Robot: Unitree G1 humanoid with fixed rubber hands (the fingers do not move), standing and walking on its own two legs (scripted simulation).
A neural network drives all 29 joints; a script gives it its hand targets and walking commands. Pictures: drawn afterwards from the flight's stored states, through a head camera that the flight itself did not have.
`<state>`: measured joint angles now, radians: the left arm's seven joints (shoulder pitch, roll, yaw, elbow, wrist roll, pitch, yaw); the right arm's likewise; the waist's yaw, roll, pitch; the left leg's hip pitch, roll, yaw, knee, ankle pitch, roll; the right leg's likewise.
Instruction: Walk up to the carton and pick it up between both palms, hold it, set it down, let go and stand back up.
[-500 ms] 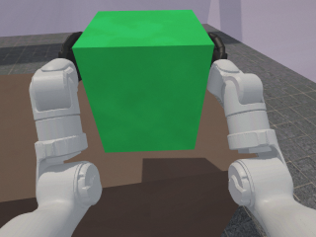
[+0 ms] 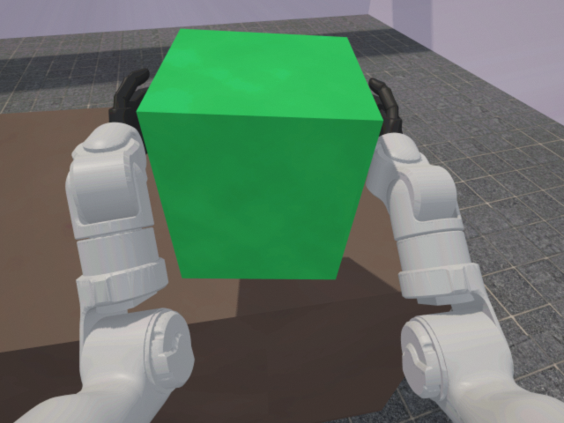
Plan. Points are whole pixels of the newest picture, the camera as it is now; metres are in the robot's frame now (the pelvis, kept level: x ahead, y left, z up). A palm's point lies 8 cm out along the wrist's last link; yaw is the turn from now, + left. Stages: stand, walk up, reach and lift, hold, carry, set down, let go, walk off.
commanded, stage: set down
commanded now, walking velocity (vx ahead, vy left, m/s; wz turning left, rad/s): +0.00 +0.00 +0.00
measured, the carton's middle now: (262, 161) +0.40 +0.00 +0.21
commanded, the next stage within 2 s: none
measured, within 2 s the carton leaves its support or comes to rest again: rests again in 1.78 s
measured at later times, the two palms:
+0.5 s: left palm (138, 160) +0.39 +0.16 +0.22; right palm (373, 164) +0.39 -0.15 +0.20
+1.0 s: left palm (146, 179) +0.40 +0.16 +0.18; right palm (364, 180) +0.40 -0.15 +0.17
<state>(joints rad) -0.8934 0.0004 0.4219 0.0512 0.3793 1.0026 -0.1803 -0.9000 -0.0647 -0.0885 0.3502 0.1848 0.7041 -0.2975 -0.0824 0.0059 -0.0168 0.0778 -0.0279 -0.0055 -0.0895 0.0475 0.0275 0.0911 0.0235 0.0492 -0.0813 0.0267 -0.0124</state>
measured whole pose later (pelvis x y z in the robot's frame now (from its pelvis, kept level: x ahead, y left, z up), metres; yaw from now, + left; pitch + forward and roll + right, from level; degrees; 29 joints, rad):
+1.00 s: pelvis +0.01 +0.00 +0.00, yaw +0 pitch +0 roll +0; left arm -0.75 -0.05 0.40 0.20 0.33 0.73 -0.12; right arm -0.76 -0.01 -0.12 0.48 0.03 0.46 -0.22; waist -0.06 -0.01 -0.01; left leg 0.05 -0.03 0.00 -0.09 0.04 0.03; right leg 0.06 0.02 0.05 -0.09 0.02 -0.01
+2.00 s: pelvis +0.01 +0.00 +0.00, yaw +2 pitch +5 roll +0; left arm -0.68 -0.06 0.40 0.53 0.29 0.35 -0.06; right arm -0.69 0.04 -0.26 0.65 -0.14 0.24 -0.16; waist -0.04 0.00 -0.11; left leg -0.05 -0.03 -0.02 -0.09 0.06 0.03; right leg -0.03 0.02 0.02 -0.09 0.03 -0.01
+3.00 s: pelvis +0.01 +0.00 +0.00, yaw -1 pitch +6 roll +0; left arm -0.72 0.06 0.33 0.76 0.15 0.22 -0.02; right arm -0.69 -0.02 -0.18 0.77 -0.06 0.16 -0.16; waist 0.00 0.00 -0.09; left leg -0.10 -0.03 0.03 -0.01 0.02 0.03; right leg -0.09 0.02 0.05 -0.01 0.00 -0.01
